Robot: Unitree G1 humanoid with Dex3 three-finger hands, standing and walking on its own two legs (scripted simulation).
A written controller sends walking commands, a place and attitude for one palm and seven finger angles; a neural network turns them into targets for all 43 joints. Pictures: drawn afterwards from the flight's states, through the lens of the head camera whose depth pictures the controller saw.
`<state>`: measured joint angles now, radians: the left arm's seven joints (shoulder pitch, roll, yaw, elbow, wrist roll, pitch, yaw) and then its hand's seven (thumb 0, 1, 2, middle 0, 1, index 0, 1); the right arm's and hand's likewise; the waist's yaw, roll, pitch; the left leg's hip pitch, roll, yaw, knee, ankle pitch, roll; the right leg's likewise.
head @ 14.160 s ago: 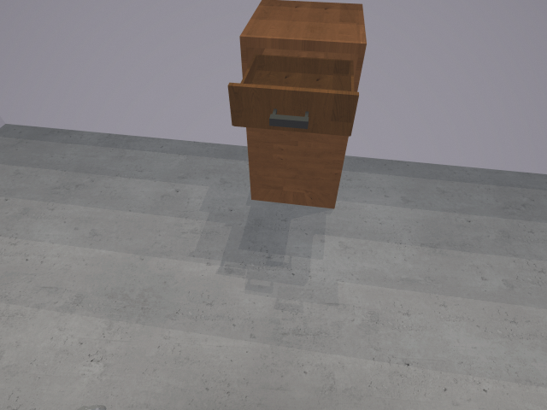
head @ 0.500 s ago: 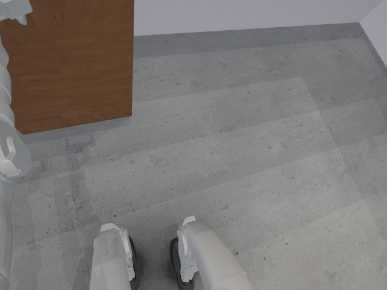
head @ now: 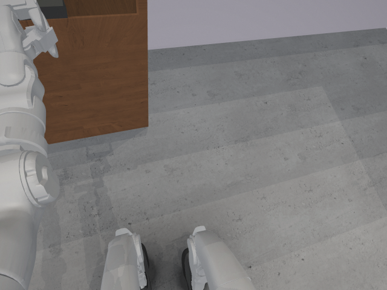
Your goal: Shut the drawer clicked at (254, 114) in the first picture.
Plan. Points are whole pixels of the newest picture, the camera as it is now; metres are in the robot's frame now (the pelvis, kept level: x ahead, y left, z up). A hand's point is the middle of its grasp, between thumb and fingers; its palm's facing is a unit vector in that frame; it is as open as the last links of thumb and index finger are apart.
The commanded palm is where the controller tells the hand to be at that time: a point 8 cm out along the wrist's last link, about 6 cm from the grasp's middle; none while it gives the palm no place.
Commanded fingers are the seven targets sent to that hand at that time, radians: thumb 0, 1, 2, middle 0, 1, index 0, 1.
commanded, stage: draw the hand back to the body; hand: left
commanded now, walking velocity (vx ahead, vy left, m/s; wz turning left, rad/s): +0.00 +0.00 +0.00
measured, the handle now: out of the picture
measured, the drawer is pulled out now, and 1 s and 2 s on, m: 0.00 0.00 0.00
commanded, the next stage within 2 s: step back with the hand held close in 1.46 s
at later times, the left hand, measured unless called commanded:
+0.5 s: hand out of the picture +0.45 +0.21 +0.15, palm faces +0.17 -0.99 -0.03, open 3.3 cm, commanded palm +0.40 +0.25 +0.16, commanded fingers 0.00 0.90 0.90 -1.40 -1.60 -1.40 -1.60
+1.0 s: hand out of the picture +0.29 +0.23 +0.24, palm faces +0.34 -0.90 -0.27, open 3.2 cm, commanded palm +0.24 +0.27 +0.26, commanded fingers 0.00 0.90 0.90 -1.40 -1.60 -1.40 -1.60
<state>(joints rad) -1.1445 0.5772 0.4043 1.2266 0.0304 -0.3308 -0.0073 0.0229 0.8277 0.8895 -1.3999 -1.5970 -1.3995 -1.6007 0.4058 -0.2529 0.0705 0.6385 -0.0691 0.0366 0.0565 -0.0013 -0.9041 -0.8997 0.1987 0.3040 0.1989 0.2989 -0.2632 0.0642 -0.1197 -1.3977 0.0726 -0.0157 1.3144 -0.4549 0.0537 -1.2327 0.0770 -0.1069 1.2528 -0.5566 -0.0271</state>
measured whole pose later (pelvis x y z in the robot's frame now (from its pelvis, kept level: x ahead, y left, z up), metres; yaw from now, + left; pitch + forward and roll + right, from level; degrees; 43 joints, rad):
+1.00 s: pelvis +0.05 -0.01 +0.13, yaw +4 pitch -1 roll +0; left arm 0.18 0.31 0.13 -0.07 -0.09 -0.04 0.09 0.01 0.90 0.90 -1.40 -1.60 -1.40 -1.60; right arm 0.16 -0.22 0.07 0.54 0.04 0.04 -0.08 0.01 -0.90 -0.90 0.20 0.30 0.20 0.30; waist 0.04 0.05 -0.02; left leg -0.23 -0.01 0.05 0.47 -0.22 0.03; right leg -0.10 0.02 -0.02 0.44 -0.31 -0.03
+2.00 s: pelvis +0.03 +0.00 +0.14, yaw +3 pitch +1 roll -1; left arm 0.64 0.40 0.34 -0.54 -0.08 -0.17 0.10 0.01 0.89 0.90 -1.40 -1.60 -1.40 -1.60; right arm 0.18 -0.24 -0.02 0.53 0.01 0.05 -0.08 0.01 -0.90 -0.90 0.20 0.30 0.20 0.30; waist 0.01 0.05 0.04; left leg -0.29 -0.01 0.07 0.44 -0.16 0.05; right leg -0.18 0.02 -0.01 0.41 -0.25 0.00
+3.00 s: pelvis -0.14 -0.02 +0.12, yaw +2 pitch +2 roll -3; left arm 0.68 0.50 0.41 -0.64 -0.10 -0.29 0.10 0.01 0.89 0.90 -1.41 -1.60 -1.41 -1.60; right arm 0.15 -0.19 0.01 0.60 0.00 -0.02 -0.05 0.01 -0.90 -0.90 0.20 0.30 0.20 0.30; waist -0.02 0.03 0.02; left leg -0.53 0.05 -0.01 0.46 -0.04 0.02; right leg -0.09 0.09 0.00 0.43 -0.38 -0.02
